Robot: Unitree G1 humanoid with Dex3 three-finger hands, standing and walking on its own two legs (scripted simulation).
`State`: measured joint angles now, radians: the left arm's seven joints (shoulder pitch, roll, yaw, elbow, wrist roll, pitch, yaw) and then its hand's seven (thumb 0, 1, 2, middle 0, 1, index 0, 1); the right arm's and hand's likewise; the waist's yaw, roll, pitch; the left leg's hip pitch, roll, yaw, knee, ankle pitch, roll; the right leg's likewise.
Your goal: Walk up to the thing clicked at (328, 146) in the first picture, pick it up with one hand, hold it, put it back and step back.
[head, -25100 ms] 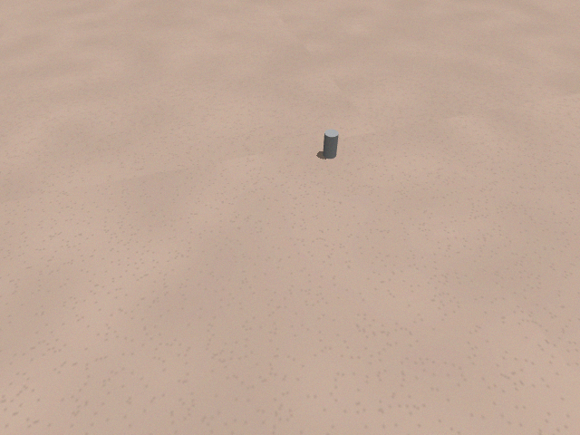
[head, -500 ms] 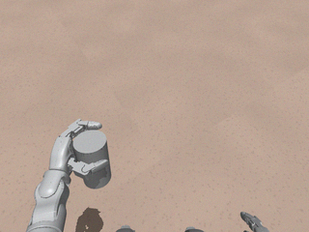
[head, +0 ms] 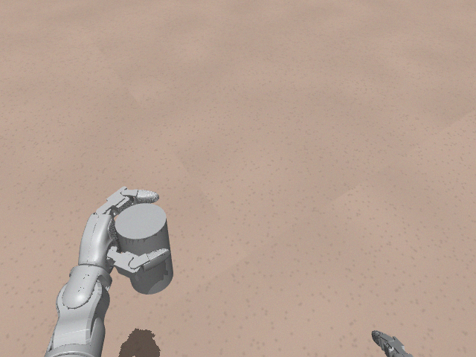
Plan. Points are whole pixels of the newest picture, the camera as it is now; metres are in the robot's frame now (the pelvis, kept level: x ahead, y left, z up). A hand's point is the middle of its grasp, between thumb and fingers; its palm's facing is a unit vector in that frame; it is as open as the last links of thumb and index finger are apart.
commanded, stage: hold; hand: left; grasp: from the side
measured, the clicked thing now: (147, 250) +0.31 +0.16 +0.00
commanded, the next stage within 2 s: none
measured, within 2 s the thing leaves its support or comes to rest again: neither
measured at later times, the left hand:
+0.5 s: hand (136, 241) +0.31 +0.17 +0.05, palm faces -0.07 -1.00 -0.02, open 10.9 cm
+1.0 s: hand (133, 248) +0.29 +0.17 +0.05, palm faces -0.06 -1.00 -0.02, open 10.9 cm
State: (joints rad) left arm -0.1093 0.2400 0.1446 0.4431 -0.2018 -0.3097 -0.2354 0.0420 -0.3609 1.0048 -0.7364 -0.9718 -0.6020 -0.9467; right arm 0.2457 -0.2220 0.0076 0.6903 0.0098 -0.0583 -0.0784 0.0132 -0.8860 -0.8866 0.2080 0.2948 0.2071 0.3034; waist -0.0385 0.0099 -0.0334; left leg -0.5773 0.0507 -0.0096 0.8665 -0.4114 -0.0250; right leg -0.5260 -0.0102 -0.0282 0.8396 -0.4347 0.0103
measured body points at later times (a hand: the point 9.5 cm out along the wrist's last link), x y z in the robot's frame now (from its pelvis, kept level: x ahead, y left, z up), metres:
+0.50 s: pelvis +0.00 +0.00 +0.01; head +0.03 +0.01 +0.46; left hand +0.30 +0.22 +0.05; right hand +0.12 -0.24 -0.10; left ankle +0.01 +0.13 -0.70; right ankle -0.01 -0.13 -0.70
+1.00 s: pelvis -0.01 +0.01 +0.01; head +0.01 +0.01 +0.46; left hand +0.29 +0.22 +0.06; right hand +0.12 -0.24 -0.09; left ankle +0.01 +0.13 -0.70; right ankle -0.01 -0.13 -0.70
